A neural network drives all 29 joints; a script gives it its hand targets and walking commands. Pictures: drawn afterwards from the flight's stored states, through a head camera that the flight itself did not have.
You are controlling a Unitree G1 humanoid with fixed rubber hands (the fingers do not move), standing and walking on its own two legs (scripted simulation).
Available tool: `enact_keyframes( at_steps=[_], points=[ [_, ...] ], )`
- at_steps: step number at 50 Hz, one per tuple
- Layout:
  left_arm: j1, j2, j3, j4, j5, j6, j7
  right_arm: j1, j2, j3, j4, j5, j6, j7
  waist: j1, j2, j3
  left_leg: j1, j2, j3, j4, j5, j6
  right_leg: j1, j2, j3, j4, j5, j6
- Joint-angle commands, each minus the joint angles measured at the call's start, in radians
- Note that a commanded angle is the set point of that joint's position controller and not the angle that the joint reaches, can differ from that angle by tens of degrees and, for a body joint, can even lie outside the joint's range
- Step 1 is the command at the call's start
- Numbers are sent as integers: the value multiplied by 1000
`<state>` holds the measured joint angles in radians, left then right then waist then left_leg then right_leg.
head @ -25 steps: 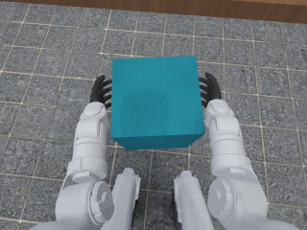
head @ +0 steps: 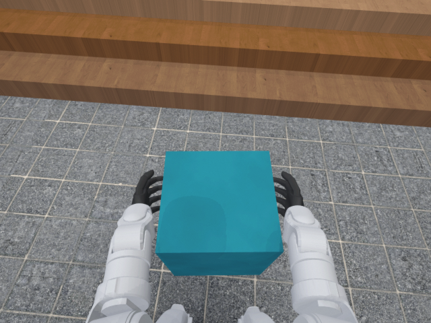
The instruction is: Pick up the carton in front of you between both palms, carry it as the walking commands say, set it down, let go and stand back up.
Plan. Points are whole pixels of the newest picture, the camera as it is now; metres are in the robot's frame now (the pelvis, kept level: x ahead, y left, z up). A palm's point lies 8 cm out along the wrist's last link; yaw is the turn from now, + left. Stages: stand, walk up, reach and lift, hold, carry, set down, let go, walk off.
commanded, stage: reach and lift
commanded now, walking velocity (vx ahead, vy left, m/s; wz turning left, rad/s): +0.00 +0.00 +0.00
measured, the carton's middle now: (217, 219) +0.35 +0.01 -0.09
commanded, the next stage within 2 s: hold in 1.32 s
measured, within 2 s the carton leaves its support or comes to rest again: neither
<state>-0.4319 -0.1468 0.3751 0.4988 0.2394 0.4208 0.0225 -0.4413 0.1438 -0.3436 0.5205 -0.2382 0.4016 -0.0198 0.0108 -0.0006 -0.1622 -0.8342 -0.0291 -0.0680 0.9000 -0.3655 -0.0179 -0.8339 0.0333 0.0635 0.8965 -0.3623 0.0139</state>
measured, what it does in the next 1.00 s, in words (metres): rises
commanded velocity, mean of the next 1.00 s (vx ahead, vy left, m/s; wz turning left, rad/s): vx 0.00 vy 0.00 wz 0.00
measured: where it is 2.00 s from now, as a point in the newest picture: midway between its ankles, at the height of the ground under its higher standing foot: outside the picture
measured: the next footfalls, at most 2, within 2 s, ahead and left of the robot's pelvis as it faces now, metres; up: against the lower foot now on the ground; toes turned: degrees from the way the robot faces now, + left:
none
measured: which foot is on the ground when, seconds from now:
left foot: down 0.00-1.00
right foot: down 0.00-1.00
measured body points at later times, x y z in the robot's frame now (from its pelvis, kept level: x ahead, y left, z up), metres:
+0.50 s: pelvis +0.01 +0.00 +0.05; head -0.02 +0.00 +0.50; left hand +0.32 +0.15 +0.07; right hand +0.32 -0.15 +0.07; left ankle +0.04 +0.13 -0.69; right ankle +0.04 -0.13 -0.69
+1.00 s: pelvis +0.02 +0.00 +0.06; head +0.00 +0.00 +0.51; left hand +0.33 +0.15 +0.08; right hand +0.33 -0.15 +0.08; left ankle +0.04 +0.13 -0.69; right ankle +0.04 -0.13 -0.69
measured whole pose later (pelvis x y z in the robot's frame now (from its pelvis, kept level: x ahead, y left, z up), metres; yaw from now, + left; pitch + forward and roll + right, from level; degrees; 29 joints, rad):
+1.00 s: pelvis +0.02 +0.00 +0.06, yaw +0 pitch -5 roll +0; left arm -0.30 -0.16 0.27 0.32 0.30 0.65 -0.01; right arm -0.29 0.16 -0.26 0.32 -0.30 0.64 0.02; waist 0.00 0.00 0.02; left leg -0.12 -0.01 -0.07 0.40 -0.21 -0.01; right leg -0.12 0.02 0.07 0.40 -0.20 0.01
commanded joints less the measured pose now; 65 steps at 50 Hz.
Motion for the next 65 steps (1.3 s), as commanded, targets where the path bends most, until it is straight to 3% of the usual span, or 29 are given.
enact_keyframes(
  at_steps=[1, 12, 18, 23, 33, 53, 65],
  points=[
    [-485, -1032, -625, 33, -170, 0, -248, -466, 1024, 594, 34, 154, 8, 246, 1, 6, -455, 372, -90, -2, -188, 310, 9, 388, 88, 9, -183, 300, -23],
    [-338, -1008, -697, -96, -192, 105, -255, -317, 980, 651, -124, 176, 116, 252, -14, 5, -215, 649, -68, -11, -430, 381, 6, 669, 63, 16, -429, 367, -20],
    [-333, -968, -614, -71, -156, 159, -267, -305, 957, 573, -95, 144, 176, 266, -13, 8, -42, 668, -60, 0, -510, 231, 15, 687, 58, 5, -502, 226, -23],
    [-423, -972, -561, -50, -134, 157, -277, -406, 964, 537, -74, 131, 176, 284, -3, 9, -13, 666, -54, 7, -517, 136, 23, 674, 53, -2, -507, 133, -26],
    [-478, -985, -601, -79, -154, 163, -284, -451, 979, 567, -101, 138, 182, 279, -11, -2, -83, 708, -55, 11, -515, 165, 23, 721, 54, 0, -512, 163, -21],
    [-300, -941, -658, -231, -188, 210, -265, -270, 949, 623, -245, 178, 229, 260, -9, 0, -98, 802, -69, 0, -553, 401, 8, 818, 64, 9, -545, 407, -7],
    [-291, -928, -678, -281, -204, 243, -262, -260, 936, 640, -291, 193, 260, 256, -7, 2, -66, 810, -68, -1, -565, 379, 11, 825, 65, 15, -561, 385, -7]
  ],
)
